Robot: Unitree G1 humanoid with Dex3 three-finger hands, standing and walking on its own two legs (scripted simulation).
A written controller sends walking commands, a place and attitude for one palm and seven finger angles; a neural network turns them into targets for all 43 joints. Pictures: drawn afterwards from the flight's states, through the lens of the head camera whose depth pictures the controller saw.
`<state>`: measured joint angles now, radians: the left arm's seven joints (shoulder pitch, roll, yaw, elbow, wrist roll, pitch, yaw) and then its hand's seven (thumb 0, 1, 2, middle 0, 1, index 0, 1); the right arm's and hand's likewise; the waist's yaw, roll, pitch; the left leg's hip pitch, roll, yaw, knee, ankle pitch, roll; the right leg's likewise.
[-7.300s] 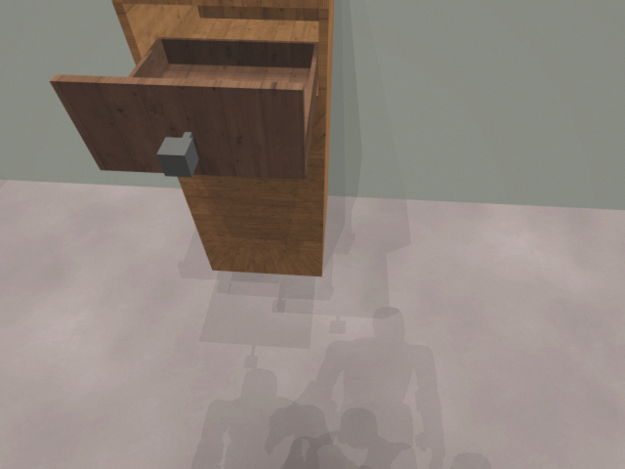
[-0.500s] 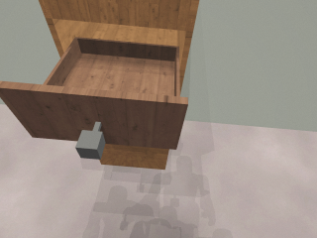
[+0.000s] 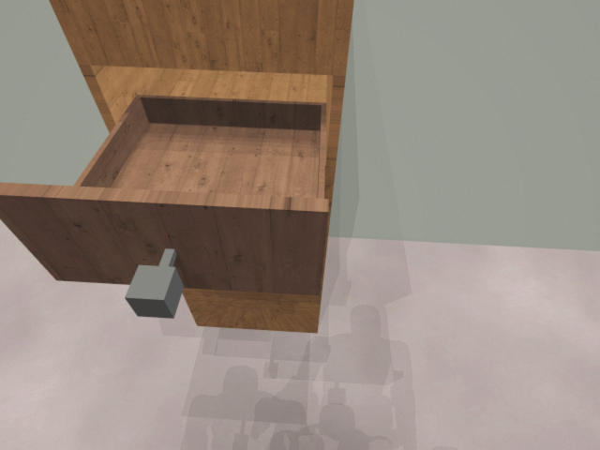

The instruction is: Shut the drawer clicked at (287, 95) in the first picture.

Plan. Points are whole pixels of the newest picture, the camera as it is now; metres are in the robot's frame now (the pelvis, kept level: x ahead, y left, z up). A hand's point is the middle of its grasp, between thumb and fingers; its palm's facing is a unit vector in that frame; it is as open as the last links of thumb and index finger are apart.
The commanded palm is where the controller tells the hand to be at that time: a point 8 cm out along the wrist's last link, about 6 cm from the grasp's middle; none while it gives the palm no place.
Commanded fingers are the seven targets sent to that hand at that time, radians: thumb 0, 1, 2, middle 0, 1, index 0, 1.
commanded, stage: come to a stop and stand still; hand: left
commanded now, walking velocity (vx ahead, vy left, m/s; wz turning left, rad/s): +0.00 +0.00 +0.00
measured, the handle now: (161, 277) +0.29 +0.19 +0.10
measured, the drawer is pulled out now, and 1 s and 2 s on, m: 0.30 0.30 0.30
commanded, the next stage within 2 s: look again from close up in 1.06 s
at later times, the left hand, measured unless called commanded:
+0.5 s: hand out of the picture +0.01 +0.24 -0.17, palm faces +0.00 -0.98 -0.22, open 7.4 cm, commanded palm none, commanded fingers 0.00 0.90 0.90 -0.20 -0.30 -0.20 -0.30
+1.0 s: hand out of the picture +0.04 +0.24 -0.18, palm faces -0.01 -0.98 -0.20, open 7.3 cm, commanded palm none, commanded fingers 0.00 0.90 0.90 -0.20 -0.30 -0.20 -0.30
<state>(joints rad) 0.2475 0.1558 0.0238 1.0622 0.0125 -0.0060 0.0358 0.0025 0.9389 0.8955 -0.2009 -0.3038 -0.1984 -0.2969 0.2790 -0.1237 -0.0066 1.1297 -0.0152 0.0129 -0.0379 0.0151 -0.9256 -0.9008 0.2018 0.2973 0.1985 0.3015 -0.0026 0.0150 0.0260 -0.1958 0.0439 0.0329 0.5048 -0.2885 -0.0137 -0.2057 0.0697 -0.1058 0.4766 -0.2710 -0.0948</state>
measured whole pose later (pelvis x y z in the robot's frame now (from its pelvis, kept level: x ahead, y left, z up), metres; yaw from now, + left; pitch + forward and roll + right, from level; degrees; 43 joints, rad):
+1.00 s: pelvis +0.03 +0.07 +0.00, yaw -2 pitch +0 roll +0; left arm 0.25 0.14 -0.01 1.12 0.01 0.01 0.05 0.01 0.93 0.90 -0.20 -0.30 -0.20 -0.30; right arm 0.26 -0.16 0.02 1.12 -0.01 -0.03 -0.05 0.01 -0.91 -0.90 0.20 0.30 0.20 0.30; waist 0.01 0.00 0.07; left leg -0.08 -0.09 0.10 0.40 -0.32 0.11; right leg -0.18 -0.04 -0.02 0.50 -0.31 0.02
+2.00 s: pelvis +0.00 +0.03 -0.01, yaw +1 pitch +5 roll +1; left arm 0.39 0.16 0.06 0.00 -0.16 -0.21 0.00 0.02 0.94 0.90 -0.30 -0.42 -0.30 -0.41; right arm 0.25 -0.25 -0.03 0.77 0.02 -0.26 -0.02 0.02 -0.92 -0.90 0.20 0.30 0.20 0.30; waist -0.04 0.04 -0.11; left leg -0.33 -0.05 0.04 0.61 -0.36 0.04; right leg -0.38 -0.01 -0.06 0.65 -0.35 -0.03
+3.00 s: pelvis -0.01 +0.05 -0.02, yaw +2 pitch +0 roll -1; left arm 0.64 0.21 0.02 -0.72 -0.19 -0.06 -0.15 0.02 0.89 0.90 -1.29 -1.48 -1.29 -1.47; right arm 0.19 -0.21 0.06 0.54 0.06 -0.35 -0.01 0.02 -0.91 -0.90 0.20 0.30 0.20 0.30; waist 0.07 0.07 -0.10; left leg -0.30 -0.05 0.02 0.69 -0.40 0.06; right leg -0.31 -0.01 -0.08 0.68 -0.36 -0.02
